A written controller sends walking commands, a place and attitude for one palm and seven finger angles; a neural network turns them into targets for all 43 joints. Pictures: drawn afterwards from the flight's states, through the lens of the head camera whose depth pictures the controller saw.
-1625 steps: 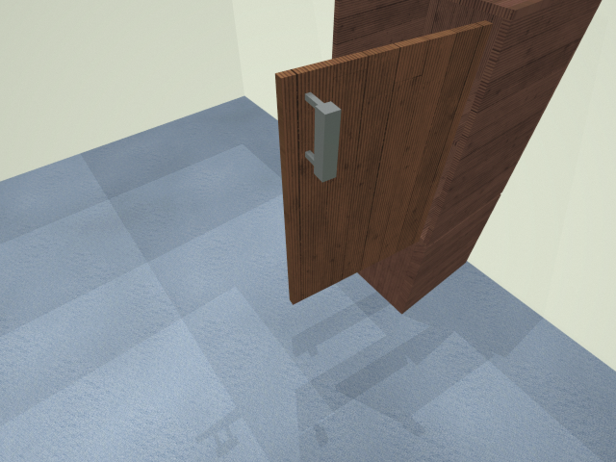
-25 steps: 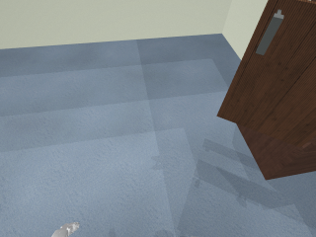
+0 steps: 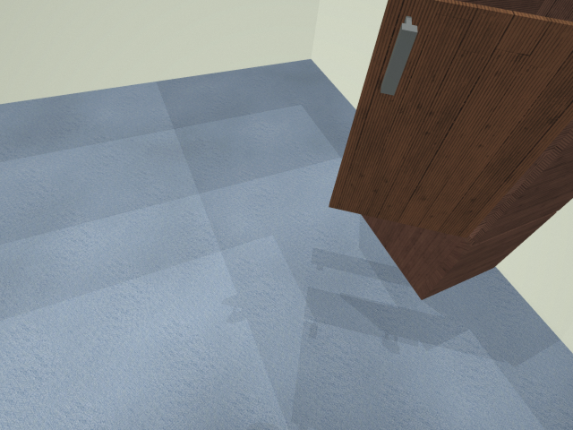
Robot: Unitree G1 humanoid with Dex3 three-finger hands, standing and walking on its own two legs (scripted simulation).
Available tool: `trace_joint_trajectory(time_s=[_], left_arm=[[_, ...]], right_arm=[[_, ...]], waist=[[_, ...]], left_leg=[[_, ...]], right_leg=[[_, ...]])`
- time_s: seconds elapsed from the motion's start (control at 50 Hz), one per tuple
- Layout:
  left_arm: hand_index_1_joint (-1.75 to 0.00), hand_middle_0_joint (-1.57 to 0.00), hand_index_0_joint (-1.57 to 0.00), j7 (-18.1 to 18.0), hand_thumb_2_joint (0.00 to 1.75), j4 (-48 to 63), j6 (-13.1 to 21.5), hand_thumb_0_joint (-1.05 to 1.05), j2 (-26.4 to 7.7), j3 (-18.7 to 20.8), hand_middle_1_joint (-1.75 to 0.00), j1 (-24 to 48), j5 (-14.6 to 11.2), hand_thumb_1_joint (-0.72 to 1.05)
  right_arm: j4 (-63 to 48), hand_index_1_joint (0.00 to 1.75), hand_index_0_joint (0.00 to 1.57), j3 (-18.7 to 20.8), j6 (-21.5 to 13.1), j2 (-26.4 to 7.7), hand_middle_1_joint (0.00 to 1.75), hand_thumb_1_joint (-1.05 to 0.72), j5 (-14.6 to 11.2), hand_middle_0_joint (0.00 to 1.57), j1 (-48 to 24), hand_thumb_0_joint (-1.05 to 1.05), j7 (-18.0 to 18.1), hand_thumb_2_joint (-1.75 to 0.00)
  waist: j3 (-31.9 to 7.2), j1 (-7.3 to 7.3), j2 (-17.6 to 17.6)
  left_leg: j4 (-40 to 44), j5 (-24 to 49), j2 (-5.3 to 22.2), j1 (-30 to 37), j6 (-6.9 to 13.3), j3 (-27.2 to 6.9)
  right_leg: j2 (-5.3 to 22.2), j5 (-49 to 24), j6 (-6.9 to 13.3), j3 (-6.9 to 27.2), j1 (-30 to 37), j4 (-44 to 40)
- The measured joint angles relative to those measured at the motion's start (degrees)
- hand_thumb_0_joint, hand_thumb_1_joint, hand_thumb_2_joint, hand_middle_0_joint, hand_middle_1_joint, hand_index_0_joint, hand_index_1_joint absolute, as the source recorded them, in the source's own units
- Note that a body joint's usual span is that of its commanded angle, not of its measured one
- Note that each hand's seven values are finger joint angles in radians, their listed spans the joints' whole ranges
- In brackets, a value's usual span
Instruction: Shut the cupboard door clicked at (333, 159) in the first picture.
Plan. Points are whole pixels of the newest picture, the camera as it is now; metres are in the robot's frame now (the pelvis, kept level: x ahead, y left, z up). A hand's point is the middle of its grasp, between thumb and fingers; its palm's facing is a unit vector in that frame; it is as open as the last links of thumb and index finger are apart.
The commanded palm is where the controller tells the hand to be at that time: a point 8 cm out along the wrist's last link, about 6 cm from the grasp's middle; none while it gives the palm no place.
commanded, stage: turn to face it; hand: left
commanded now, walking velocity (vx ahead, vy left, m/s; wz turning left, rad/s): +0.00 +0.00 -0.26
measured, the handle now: (397, 55) +0.73 -0.15 +0.16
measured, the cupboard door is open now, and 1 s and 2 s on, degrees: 53 53 53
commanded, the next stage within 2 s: take the last steps up to it in 0.12 s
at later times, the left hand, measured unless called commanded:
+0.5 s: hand out of the picture +0.09 +0.15 -0.16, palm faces -0.09 -0.98 -0.20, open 7.4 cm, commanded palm none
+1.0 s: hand (261, 306) +0.35 +0.06 -0.16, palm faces -0.32 -0.93 -0.19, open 7.4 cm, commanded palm none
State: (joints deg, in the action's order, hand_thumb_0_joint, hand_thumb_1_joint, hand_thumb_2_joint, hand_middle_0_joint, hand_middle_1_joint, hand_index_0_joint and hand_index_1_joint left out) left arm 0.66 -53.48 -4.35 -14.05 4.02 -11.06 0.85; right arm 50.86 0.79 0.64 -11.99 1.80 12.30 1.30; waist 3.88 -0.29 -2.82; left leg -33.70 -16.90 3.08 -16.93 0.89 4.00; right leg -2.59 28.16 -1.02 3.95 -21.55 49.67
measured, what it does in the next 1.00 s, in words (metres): walks ahead, turning right: right foot, then left foot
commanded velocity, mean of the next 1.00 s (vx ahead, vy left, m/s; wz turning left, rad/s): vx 0.21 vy -0.12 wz -0.19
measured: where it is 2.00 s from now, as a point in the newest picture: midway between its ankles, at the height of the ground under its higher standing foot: (313, 427)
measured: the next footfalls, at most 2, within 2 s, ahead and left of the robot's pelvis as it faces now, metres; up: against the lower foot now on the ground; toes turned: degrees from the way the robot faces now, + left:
right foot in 0.28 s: +0.01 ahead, -0.14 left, +0.00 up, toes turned -7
left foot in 0.60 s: +0.16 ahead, +0.07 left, +0.00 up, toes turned -2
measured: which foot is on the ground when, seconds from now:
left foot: down 0.00-0.28, up 0.30-0.58, down 0.60-1.00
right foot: up 0.00-0.26, down 0.28-0.60, up 0.62-1.00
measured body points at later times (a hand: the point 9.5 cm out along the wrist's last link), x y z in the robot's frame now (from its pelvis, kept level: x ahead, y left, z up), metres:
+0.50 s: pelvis +0.04 -0.03 +0.01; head +0.06 -0.03 +0.46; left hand +0.09 +0.20 -0.14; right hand +0.04 -0.29 -0.14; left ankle +0.07 +0.09 -0.68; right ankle -0.03 -0.13 -0.73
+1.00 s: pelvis +0.19 -0.10 +0.00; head +0.23 -0.11 +0.45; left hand +0.37 +0.11 -0.14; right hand +0.05 -0.30 -0.14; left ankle +0.12 +0.08 -0.73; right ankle +0.27 -0.27 -0.70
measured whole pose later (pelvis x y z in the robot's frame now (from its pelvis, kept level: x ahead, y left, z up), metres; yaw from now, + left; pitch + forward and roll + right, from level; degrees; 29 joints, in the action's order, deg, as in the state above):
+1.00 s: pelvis +0.19 -0.10 +0.00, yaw -15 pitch +0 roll -1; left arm 2.9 -56.4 -1.7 -13.3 3.6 -6.2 1.3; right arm 61.2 2.0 -1.9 -9.2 2.3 24.9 1.0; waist 4.8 3.7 -0.2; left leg -21.7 -21.0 8.9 0.5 -5.3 12.1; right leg 3.9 9.5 0.8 -3.2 -30.5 40.2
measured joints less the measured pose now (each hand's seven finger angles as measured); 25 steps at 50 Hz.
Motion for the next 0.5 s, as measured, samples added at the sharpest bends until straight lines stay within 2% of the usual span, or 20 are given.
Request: trace_joint_trajectory(time_s=[0.04,0.08,0.22,0.26,0.28,0.3,0.34,0.4,0.44,0.5], left_arm=[[-0.29,-0.20,-0.20,0.4,0.90,-0.1,-0.2,0.00,-0.3,0.2,-0.30,0.4,0.2,0.91],[-0.29,-0.20,-0.20,0.5,0.90,-0.1,-0.2,0.00,-0.3,0.3,-0.30,0.9,0.1,0.91],[-0.29,-0.20,-0.20,0.5,0.90,-0.4,0.2,0.00,0.8,-0.4,-0.30,2.0,-0.1,0.91],[-0.29,-0.20,-0.20,0.4,0.90,-0.5,0.9,0.00,1.2,-0.7,-0.30,1.9,-0.1,0.91],[-0.29,-0.20,-0.20,0.4,0.90,-0.4,1.4,0.00,1.2,-0.7,-0.30,1.4,0.0,0.91],[-0.29,-0.20,-0.20,0.3,0.90,-0.9,1.9,0.00,1.8,-0.7,-0.30,1.3,0.2,0.91],[-0.29,-0.20,-0.20,0.2,0.90,-1.4,2.3,0.00,3.0,-1.1,-0.30,0.4,0.4,0.91],[-0.29,-0.20,-0.20,-0.1,0.90,-2.0,3.0,0.00,3.9,-1.1,-0.30,-2.0,0.3,0.91],[-0.29,-0.20,-0.20,-0.2,0.90,-2.9,3.6,0.00,4.0,-1.1,-0.30,-3.4,0.3,0.90],[-0.30,-0.20,-0.20,-0.1,0.90,-4.4,4.0,0.00,3.9,-1.2,-0.30,-4.9,0.4,0.90]], right_arm=[[0.2,0.30,0.20,-0.4,0.0,0.6,0.29,-0.91,0.2,0.20,1.0,0.01,0.2,-0.90],[0.7,0.30,0.20,-0.6,0.2,1.0,0.29,-0.91,0.3,0.20,1.6,0.01,0.4,-0.90],[3.0,0.30,0.20,0.2,0.4,0.8,0.29,-0.90,0.1,0.20,2.9,0.01,0.2,-0.90],[3.7,0.30,0.20,0.6,0.6,0.5,0.29,-0.90,-0.2,0.20,3.6,0.01,0.1,-0.90],[4.0,0.30,0.20,0.8,0.7,0.4,0.30,-0.90,-0.5,0.20,4.1,0.01,-0.1,-0.90],[4.7,0.30,0.20,1.1,1.2,0.0,0.29,-0.90,-0.6,0.20,4.0,0.01,-0.2,-0.90],[5.8,0.30,0.20,1.6,2.3,-0.9,0.29,-0.90,-0.5,0.20,4.1,0.01,-0.4,-0.90],[6.6,0.30,0.20,2.2,2.6,-1.4,0.29,-0.91,-0.1,0.20,3.8,0.01,-1.1,-0.90],[6.2,0.30,0.20,2.4,2.0,-1.3,0.29,-0.91,0.0,0.20,3.3,0.01,-1.5,-0.90],[5.3,0.30,0.20,2.5,1.1,-1.0,0.29,-0.91,0.1,0.20,2.4,0.01,-1.7,-0.90]], waist=[[0.0,0.20,0.3],[0.2,0.20,0.9],[0.4,1.21,3.6],[0.1,1.37,4.0],[-0.6,1.28,3.7],[-0.7,1.25,4.6],[-1.4,1.43,6.0],[-2.3,1.12,5.6],[-2.3,1.29,4.9],[-2.2,1.37,3.8]], left_leg=[[2.1,0.8,0.7,1.3,-0.1,0.4],[4.2,1.9,1.3,2.4,-0.1,0.9],[4.9,1.9,2.8,3.2,-1.1,3.0],[2.8,0.6,3.0,2.6,-1.7,3.7],[0.9,-0.4,2.8,1.9,-2.1,4.2],[-2.3,-4.3,3.2,0.8,-2.5,3.7],[-12.2,-11.0,2.2,-2.9,-2.6,0.8],[-23.3,-9.7,0.9,-7.9,-2.9,-0.2],[-24.3,-7.2,1.0,-9.8,-3.3,-0.1],[-18.7,-5.4,1.4,-10.0,-3.7,0.0]], right_leg=[[0.5,0.0,-0.4,-1.9,-1.7,6.1],[1.2,-0.6,-0.8,-3.2,-1.9,7.3],[2.5,-3.2,-0.6,-5.8,4.1,-6.8],[2.4,-9.3,-0.1,-6.2,7.9,-15.5],[2.7,-10.5,0.9,-5.6,9.9,-20.0],[2.1,-10.0,1.7,-5.5,10.1,-20.2],[1.5,-9.4,2.5,-5.7,10.6,-20.3],[1.4,-10.6,3.3,-4.9,12.8,-23.9],[1.2,-11.5,3.2,-4.5,14.1,-26.1],[0.8,-11.3,3.2,-4.2,15.5,-27.5]])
